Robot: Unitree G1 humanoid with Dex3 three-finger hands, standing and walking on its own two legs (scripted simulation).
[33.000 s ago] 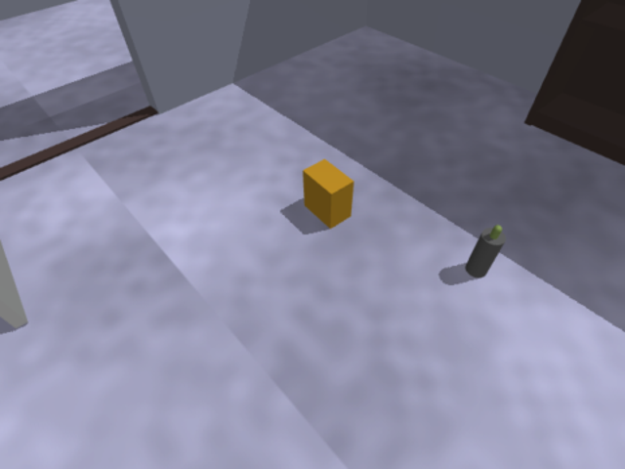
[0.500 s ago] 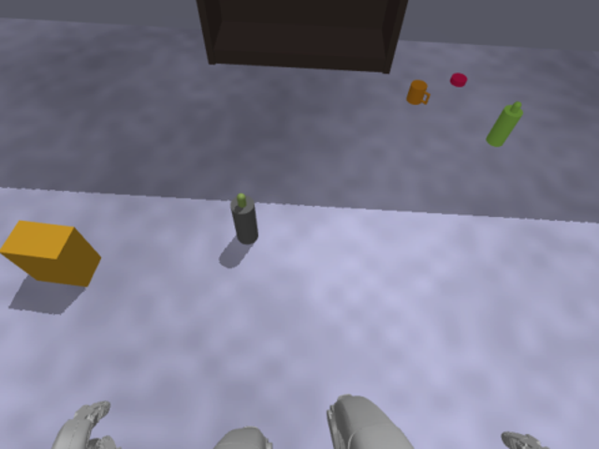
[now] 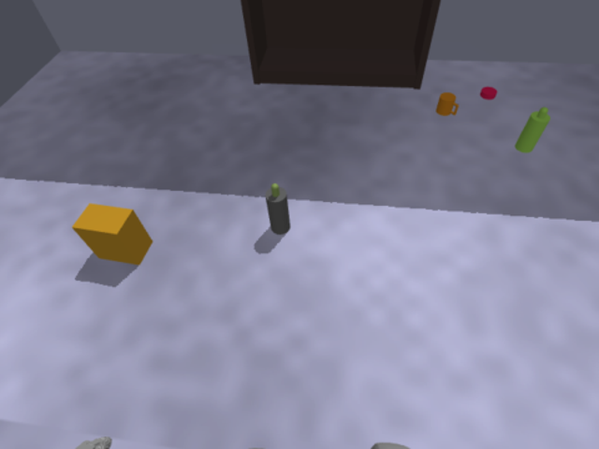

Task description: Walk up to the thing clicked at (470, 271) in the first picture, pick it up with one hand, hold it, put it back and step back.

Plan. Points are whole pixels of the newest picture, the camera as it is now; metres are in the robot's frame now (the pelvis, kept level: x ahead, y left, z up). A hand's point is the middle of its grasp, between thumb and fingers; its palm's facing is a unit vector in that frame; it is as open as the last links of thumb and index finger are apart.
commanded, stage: step back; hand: left
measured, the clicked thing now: (277, 207) +1.04 +0.15 -0.63
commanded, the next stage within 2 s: stand in 0.90 s
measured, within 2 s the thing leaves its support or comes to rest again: neither
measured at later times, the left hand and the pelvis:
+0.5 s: hand out of the picture +0.05 +0.27 -0.14, palm faces +0.01 -0.93 -0.36, open 7.3 cm; pelvis +0.00 +0.01 +0.01, yaw +0 degrees
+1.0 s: hand out of the picture +0.14 +0.28 -0.13, palm faces -0.04 -0.94 -0.35, open 7.3 cm; pelvis +0.03 +0.03 +0.02, yaw -2 degrees
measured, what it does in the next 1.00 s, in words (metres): steps on the spot: left foot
